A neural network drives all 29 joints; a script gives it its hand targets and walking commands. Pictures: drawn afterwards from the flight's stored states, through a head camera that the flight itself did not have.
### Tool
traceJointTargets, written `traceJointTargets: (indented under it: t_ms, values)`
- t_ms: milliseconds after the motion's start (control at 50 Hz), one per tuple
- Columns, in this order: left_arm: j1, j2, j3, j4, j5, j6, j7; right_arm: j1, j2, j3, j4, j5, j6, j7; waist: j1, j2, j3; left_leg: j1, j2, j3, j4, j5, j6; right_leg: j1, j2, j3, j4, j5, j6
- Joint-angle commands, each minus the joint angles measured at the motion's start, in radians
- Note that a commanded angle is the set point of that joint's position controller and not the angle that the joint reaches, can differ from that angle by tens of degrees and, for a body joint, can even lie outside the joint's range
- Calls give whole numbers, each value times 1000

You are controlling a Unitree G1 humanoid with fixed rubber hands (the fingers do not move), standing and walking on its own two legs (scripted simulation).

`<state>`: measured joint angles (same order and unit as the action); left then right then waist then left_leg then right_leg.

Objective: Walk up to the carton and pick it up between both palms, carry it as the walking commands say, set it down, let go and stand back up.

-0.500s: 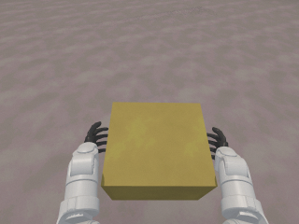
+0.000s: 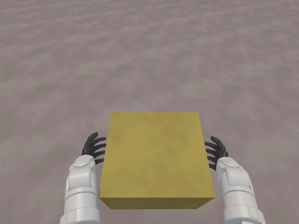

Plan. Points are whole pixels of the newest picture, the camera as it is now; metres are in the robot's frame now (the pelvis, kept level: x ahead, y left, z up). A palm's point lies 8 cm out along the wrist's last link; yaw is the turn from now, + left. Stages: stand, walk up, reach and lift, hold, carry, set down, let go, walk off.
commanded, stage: set down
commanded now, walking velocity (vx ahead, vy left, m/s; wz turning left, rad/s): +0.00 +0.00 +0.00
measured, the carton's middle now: (154, 160) +0.33 +0.03 -0.07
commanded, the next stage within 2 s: none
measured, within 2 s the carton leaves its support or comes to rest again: neither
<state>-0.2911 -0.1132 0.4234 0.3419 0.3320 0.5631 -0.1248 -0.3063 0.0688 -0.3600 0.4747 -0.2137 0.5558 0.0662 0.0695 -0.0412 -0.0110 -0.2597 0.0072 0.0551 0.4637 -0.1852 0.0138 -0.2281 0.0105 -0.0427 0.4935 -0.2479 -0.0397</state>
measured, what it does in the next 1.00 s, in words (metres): lowers itself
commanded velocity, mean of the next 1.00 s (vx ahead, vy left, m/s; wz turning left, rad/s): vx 0.00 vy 0.00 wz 0.00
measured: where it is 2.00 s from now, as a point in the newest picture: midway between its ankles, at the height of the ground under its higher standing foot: outside the picture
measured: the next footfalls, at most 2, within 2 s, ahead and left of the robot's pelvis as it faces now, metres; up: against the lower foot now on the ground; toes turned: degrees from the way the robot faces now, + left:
none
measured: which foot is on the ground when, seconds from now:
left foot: down 0.00-1.00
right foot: down 0.00-1.00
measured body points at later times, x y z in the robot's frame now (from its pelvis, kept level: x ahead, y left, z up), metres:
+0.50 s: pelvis -0.02 +0.02 -0.04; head +0.17 +0.04 +0.37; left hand +0.30 +0.23 -0.13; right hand +0.33 -0.15 -0.13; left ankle +0.04 +0.12 -0.74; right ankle +0.01 -0.10 -0.74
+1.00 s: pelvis -0.07 +0.02 -0.11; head +0.18 +0.02 +0.26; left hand +0.35 +0.23 -0.19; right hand +0.37 -0.15 -0.21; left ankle +0.04 +0.12 -0.74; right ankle +0.01 -0.10 -0.74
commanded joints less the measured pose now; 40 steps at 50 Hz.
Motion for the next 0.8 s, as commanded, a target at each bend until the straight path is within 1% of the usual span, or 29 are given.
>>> traceJointTargets:
  t_ms: [0,60,100,140,200,260,300,340,380,420,460,520,580,620,660,700,740,780]
  values:
    - [-510,-755,-429,160,-173,-30,-217,-664,737,411,38,59,-101,283,19,85,-98,74,-45,-118,14,-69,13,-218,44,119,-61,-132,-38]
    - [-513,-764,-435,147,-176,-67,-205,-685,711,426,14,64,-145,279,16,91,-149,51,-50,-122,47,-3,12,-252,52,120,-19,-71,-41]
    - [-510,-769,-449,135,-183,-97,-197,-680,697,438,1,63,-178,275,7,92,-205,38,-57,-125,74,63,12,-272,59,118,14,-7,-40]
    - [-513,-772,-481,116,-199,-132,-186,-665,678,446,-12,60,-213,273,-11,102,-287,37,-62,-134,106,149,8,-309,66,113,56,60,-39]
    - [-510,-779,-548,73,-231,-183,-166,-622,654,466,-28,61,-261,273,-39,119,-426,67,-63,-155,163,331,-4,-393,75,108,110,151,-36]
    - [-497,-782,-627,17,-257,-228,-146,-567,636,491,-35,72,-300,275,-58,139,-564,124,-48,-192,228,521,-15,-505,80,116,153,194,-30]
    - [-493,-781,-671,-19,-270,-255,-135,-550,637,520,-49,90,-321,279,-57,146,-660,160,-38,-210,274,624,-20,-574,81,124,178,216,-26]
    - [-491,-780,-704,-49,-278,-279,-126,-559,643,560,-79,117,-340,280,-44,147,-762,183,-34,-219,318,703,-24,-630,82,130,206,241,-20]
    - [-500,-782,-731,-71,-286,-298,-119,-595,642,603,-127,146,-358,281,-31,148,-868,195,-33,-222,360,752,-27,-680,83,132,237,257,-14]
    - [-521,-784,-749,-83,-293,-311,-115,-646,643,643,-169,174,-372,281,-16,144,-952,180,-37,-218,396,762,-28,-719,84,133,268,262,-9]
    - [-562,-783,-762,-93,-303,-318,-116,-694,651,675,-198,195,-378,280,-8,132,-1020,122,-46,-202,425,715,-29,-721,86,132,299,266,-4]
    - [-645,-771,-750,-82,-311,-311,-126,-757,679,690,-190,208,-360,278,6,104,-1032,-43,-65,-163,445,552,-20,-699,87,126,342,242,2]
    - [-732,-757,-698,-23,-298,-280,-147,-832,714,659,-129,200,-317,283,20,74,-940,-250,-83,-118,439,279,1,-687,88,114,374,131,5]
    - [-797,-757,-652,27,-286,-251,-169,-887,744,621,-74,183,-283,289,24,56,-875,-366,-91,-94,433,92,16,-691,88,102,388,11,7]
    - [-866,-766,-603,76,-268,-218,-196,-937,770,570,-12,161,-251,297,17,54,-813,-448,-93,-84,432,-63,28,-724,86,91,397,-120,4]
    - [-928,-771,-545,126,-246,-188,-221,-985,777,507,50,137,-226,308,3,60,-758,-506,-91,-89,435,-190,37,-782,84,80,416,-231,6]
    - [-982,-766,-495,162,-229,-165,-244,-1034,773,453,88,119,-206,318,-12,59,-738,-544,-91,-96,445,-273,44,-820,84,69,438,-294,12]
    - [-1014,-760,-463,184,-220,-148,-262,-1071,766,422,106,111,-192,326,-23,59,-754,-564,-92,-96,463,-303,47,-842,87,58,463,-311,18]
